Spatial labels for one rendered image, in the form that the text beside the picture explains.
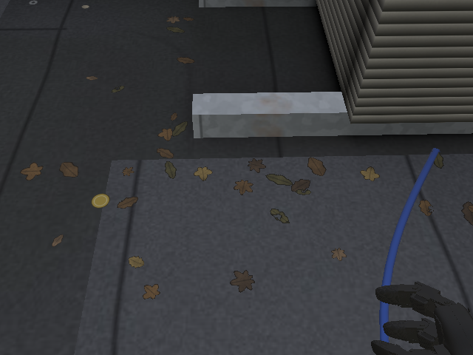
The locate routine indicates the right robot hand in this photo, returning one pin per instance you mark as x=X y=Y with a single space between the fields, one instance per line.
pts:
x=450 y=334

